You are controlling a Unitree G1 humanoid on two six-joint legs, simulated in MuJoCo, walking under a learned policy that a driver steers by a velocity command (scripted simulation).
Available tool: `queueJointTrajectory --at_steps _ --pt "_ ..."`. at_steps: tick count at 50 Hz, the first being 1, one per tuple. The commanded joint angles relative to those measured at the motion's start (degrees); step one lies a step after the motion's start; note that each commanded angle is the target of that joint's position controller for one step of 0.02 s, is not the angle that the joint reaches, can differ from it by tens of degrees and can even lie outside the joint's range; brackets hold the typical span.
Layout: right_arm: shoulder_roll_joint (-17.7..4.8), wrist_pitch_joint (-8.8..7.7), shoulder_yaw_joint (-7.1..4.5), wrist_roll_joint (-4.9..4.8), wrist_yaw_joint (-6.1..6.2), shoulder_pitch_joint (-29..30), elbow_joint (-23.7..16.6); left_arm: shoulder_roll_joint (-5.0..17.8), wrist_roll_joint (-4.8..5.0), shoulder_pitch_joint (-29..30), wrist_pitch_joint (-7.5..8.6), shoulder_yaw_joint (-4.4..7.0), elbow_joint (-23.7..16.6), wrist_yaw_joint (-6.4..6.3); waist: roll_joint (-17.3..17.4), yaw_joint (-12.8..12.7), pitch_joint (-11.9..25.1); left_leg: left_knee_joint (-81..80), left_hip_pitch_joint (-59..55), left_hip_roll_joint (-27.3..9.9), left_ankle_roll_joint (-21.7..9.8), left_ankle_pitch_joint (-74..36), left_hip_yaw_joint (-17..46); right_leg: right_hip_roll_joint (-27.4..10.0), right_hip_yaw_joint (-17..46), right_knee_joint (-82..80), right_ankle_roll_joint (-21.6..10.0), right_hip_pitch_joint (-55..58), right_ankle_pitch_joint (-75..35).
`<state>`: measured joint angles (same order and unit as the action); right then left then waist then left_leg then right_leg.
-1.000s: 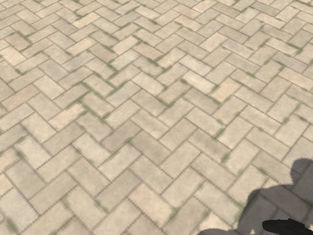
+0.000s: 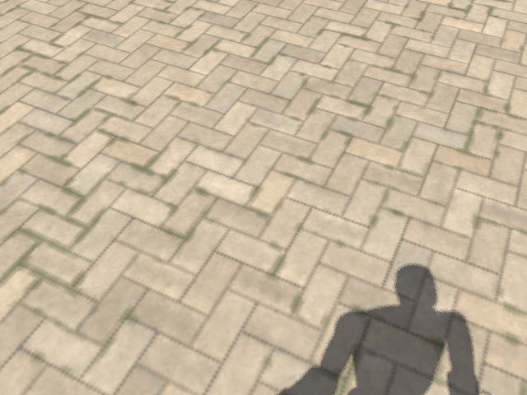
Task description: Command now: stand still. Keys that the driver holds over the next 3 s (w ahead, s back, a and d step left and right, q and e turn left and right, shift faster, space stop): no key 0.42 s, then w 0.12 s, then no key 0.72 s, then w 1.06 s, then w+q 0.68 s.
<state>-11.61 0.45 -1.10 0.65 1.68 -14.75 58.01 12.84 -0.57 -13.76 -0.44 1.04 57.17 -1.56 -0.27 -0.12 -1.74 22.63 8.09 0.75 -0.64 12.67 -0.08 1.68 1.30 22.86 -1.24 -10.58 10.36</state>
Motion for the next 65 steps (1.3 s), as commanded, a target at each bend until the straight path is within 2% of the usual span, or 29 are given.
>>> queueJointTrajectory --at_steps 1,10,21,22,24,25,27,28,29,30,31,32,33,34,35,36,38,39,41,43,47,63,64,65 --pt "-5.5 -0.38 -0.94 0.02 0.24 -2.0 0.1 4.7 0.01 -0.5 0.58 0.73 -0.2 -0.25 0.4 0.3 -1.2 -5.4 2.3 -5.7 -1.8 -0.7 6.1 -5.3 6.0 -4.7 -1.3 -0.6 -1.2" --pt "-3.9 -0.43 -0.26 0.0 0.36 -3.0 3.6 3.5 0.01 -3.0 0.5 0.13 4.3 -0.52 0.4 0.1 -2.1 -5.7 3.4 -5.4 -2.0 0.3 6.1 -5.4 5.8 -4.9 -1.1 -0.8 -0.2" --pt "-2.1 -0.63 0.35 -0.02 0.61 -4.9 6.1 1.5 0.02 -4.7 0.57 -0.35 7.3 -0.75 0.6 -0.1 -2.4 -5.4 4.2 -5.1 -2.0 -0.3 6.0 -5.5 5.5 -4.5 -1.0 -0.8 -0.8" --pt "-2.0 -0.59 0.39 0.03 0.6 -5.6 6.4 1.2 -0.01 -5.2 0.52 -0.42 7.5 -0.74 0.8 0.0 -1.2 -5.9 3.9 -4.7 -2.1 4.4 6.0 -5.0 5.2 -4.6 -1.1 -0.4 3.5" --pt "-3.9 -0.09 -0.47 0.13 0.54 -6.1 6.1 2.3 -0.23 -5.3 0.15 0.18 7.1 -0.65 1.8 0.2 -2.4 -5.3 5.9 -3.4 -3.6 19.8 6.5 -2.4 3.6 -1.7 -2.3 -3.4 17.6" --pt "-4.4 0.23 -0.77 0.29 0.4 -6.4 5.6 2.4 -0.56 -4.9 -0.07 0.37 6.5 -0.45 2.4 0.5 -4.4 -5.7 7.6 -3.8 -4.8 27.3 7.9 -1.7 3.4 -0.2 -3.0 -6.5 24.1" --pt "-4.5 0.36 -1.18 0.3 0.33 -9.0 5.6 0.4 -0.97 -3.0 0.18 0.12 4.9 0.03 4.7 1.9 -7.4 -8.5 6.5 -7.3 -7.4 33.5 14.1 -0.4 2.1 4.9 -3.1 -12.8 24.4" --pt "-4.5 0.17 -1.39 0.28 0.57 -9.9 6.1 -2.0 -1.07 -2.0 0.73 -0.37 4.4 0.17 7.2 2.2 -7.6 -11.3 4.7 -10.6 -8.7 30.4 18.1 0.9 -1.1 9.6 -2.3 -13.7 15.2" --pt "-4.4 -0.1 -1.52 0.4 0.73 -9.3 6.1 -3.2 -1.33 -2.5 1.39 -0.67 4.4 0.19 7.8 1.7 -6.8 -12.4 5.0 -13.2 -9.7 24.9 20.1 0.3 -2.5 12.7 -1.9 -11.9 9.0" --pt "-3.9 -0.4 -1.39 0.39 0.74 -7.5 5.6 -3.0 -1.09 -3.9 1.96 -0.67 4.8 0.16 6.3 0.5 -5.6 -11.7 6.7 -13.1 -9.6 19.3 18.6 -0.6 -2.0 12.2 -2.1 -8.6 7.7" --pt "-3.8 -0.66 -1.23 0.34 0.68 -5.0 5.0 -3.1 -0.85 -6.1 2.35 -0.73 5.3 0.14 5.4 -1.2 -4.5 -9.5 9.0 -11.3 -8.5 15.5 15.4 -0.7 -1.5 8.3 -2.6 -3.9 8.0" --pt "-3.4 -0.92 -0.92 0.53 0.58 -4.0 5.2 -3.0 -0.98 -8.6 2.72 -0.81 5.8 -0.06 5.6 -2.8 -5.3 -5.3 12.8 -9.6 -6.9 11.7 12.7 -1.5 0.2 1.5 -3.1 1.8 6.9" --pt "-1.0 -1.29 -0.43 0.45 0.41 -4.3 5.1 0.3 -1.09 -10.2 3.16 -0.21 6.2 -0.54 0.9 -2.4 -6.0 0.3 15.9 -5.5 -4.4 6.7 7.9 -5.4 6.8 -2.4 -3.5 5.3 4.0" --pt "1.4 -1.34 0.1 -0.03 0.39 -4.9 4.4 3.7 -0.21 -11.0 2.9 0.59 6.9 -0.85 -7.2 -1.2 -6.6 6.0 15.9 0.2 -2.2 5.9 1.3 -10.0 13.5 -5.5 -5.5 3.5 2.4" --pt "1.1 -1.13 0.26 0.24 0.57 -6.1 4.8 1.9 -0.42 -11.7 2.81 -0.15 7.1 -0.97 -8.2 -0.9 -4.9 7.3 12.4 -0.9 -1.2 6.4 1.0 -14.4 17.7 -7.3 -7.5 2.9 -3.5" --pt "1.0 -1.06 0.34 -0.02 0.78 -7.2 5.5 0.3 -0.65 -9.9 2.82 -0.65 6.9 -1.07 -6.9 0.3 -4.9 6.2 9.9 -1.5 -1.0 5.0 1.4 -14.3 16.4 -6.3 -7.7 2.9 -11.7" --pt "0.0 -1.14 0.28 -0.39 0.96 -9.1 6.7 0.5 -0.7 -7.1 2.91 -0.77 5.9 -1.51 -4.1 1.7 -2.2 2.2 4.1 -2.7 -0.8 -2.3 2.9 -11.2 10.6 -2.9 -5.9 4.7 -24.8" --pt "-0.6 -1.25 0.19 -0.47 1.05 -9.5 7.1 0.7 -0.34 -7.1 3.04 -0.69 6.0 -1.67 -2.9 1.6 -0.7 0.8 1.4 -3.5 -0.6 -7.6 3.5 -9.2 7.6 -0.8 -4.8 6.1 -31.0" --pt "-1.5 -1.26 0.09 -0.88 1.32 -9.0 7.1 0.9 0.38 -8.8 3.05 -0.32 6.6 -1.81 -1.9 0.6 1.6 1.6 -1.7 -4.5 -0.2 -15.7 3.3 -7.2 5.0 0.7 -3.4 7.9 -35.2" --pt "-0.8 -1.0 0.34 -0.83 1.5 -8.6 7.3 0.3 0.56 -9.0 2.74 -0.25 6.9 -1.97 -0.7 0.7 2.0 1.6 -2.0 -4.8 -0.1 -17.1 3.1 -6.9 4.3 0.8 -3.2 9.0 -34.4" --pt "-0.6 -0.47 0.48 -0.5 1.89 -7.4 7.7 -0.3 0.26 -8.2 2.07 -0.05 7.2 -1.95 0.6 0.5 0.5 0.8 -2.5 -5.4 -0.3 -17.7 3.2 -6.7 3.9 0.4 -3.1 7.8 -30.4" --pt "-0.7 -0.29 0.83 -0.1 1.85 -5.9 8.7 -0.3 0.15 -6.2 1.02 0.14 8.3 -1.69 0.7 0.1 -2.3 -2.6 -1.7 -6.1 -0.7 -13.2 4.1 -6.1 3.8 -2.7 -2.6 6.1 -16.9" --pt "-0.4 -0.27 0.91 0.02 1.8 -6.4 8.9 -0.4 0.12 -6.5 0.96 0.08 8.5 -1.63 0.6 0.0 -1.3 -3.0 -1.8 -5.5 -0.9 -8.6 3.9 -5.5 3.6 -3.3 -2.8 6.4 -11.6" --pt "-0.6 -0.21 0.75 0.24 1.72 -6.5 8.9 0.1 0.07 -6.7 0.78 0.33 8.6 -1.54 0.4 -0.1 -1.9 -2.4 -0.7 -4.4 -1.4 -1.9 3.3 -4.6 3.5 -3.3 -3.3 5.9 -3.6"
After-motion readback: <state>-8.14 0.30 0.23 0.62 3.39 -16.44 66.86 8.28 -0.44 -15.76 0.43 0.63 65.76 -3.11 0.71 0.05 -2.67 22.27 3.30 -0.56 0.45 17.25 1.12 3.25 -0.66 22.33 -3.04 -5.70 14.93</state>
